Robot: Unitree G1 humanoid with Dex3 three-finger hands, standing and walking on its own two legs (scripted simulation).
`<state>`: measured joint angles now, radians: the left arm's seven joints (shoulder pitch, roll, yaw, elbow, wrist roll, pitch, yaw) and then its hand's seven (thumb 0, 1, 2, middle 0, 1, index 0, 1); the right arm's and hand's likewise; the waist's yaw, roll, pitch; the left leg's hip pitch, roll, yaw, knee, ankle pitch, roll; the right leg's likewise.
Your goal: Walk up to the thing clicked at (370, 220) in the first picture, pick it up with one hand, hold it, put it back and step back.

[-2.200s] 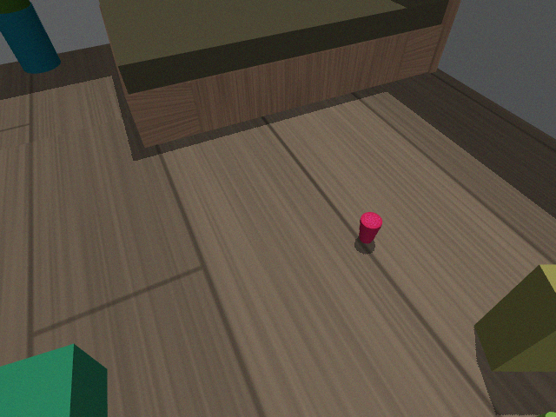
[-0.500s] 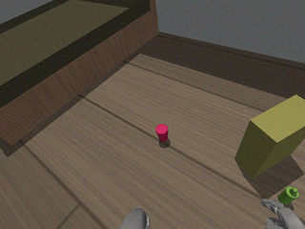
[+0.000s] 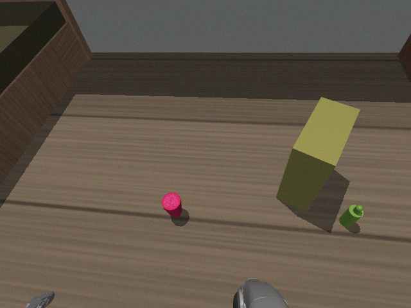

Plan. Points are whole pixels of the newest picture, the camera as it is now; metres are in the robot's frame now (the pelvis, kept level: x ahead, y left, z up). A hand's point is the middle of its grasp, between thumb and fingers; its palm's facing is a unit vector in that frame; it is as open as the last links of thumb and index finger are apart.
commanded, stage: walk up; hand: left
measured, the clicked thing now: (173, 206) +0.64 +0.15 -0.69
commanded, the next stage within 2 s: none
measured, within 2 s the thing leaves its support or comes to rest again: neither
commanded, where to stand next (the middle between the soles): +0.22 +0.30 m, yaw -51 degrees
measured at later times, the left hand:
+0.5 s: hand out of the picture +0.23 +0.58 -0.15, palm faces -0.27 -0.70 -0.66, open 7.4 cm
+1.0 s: hand out of the picture +0.38 +0.61 -0.13, palm faces -0.54 -0.68 -0.49, open 7.4 cm
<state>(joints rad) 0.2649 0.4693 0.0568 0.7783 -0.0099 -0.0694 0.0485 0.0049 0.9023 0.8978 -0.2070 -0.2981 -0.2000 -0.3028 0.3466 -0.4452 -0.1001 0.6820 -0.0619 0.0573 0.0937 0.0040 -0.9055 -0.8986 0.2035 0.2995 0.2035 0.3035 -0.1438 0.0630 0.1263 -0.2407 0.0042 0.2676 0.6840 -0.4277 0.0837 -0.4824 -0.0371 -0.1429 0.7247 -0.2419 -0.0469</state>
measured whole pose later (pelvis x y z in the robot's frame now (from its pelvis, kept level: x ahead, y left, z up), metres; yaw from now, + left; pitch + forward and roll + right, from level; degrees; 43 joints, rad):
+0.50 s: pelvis +0.10 +0.26 -0.04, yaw -19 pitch -1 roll +0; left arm 0.35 0.51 0.06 0.84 0.02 -0.04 0.15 0.01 0.90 0.90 -0.21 -0.30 -0.21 -0.30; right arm 0.17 -0.46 -0.12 0.62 -0.06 0.06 0.09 0.00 -0.91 -0.90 0.20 0.30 0.20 0.30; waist 0.01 0.06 0.14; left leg -0.52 0.08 0.09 1.04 -0.50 0.01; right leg -0.70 -0.05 0.15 1.30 -0.50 -0.03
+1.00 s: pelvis +0.15 +0.42 -0.01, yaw -36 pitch -3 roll +0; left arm 0.31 0.43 0.05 0.79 0.04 -0.04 0.05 0.01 0.90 0.90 -0.21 -0.30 -0.20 -0.30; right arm 0.27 -0.43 -0.08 0.76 -0.01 0.02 0.06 0.01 -0.91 -0.90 0.21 0.30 0.21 0.30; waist -0.01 0.02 0.08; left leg -0.46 0.11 -0.01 0.99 -0.44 -0.01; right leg -0.37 -0.03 0.09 0.81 -0.41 -0.04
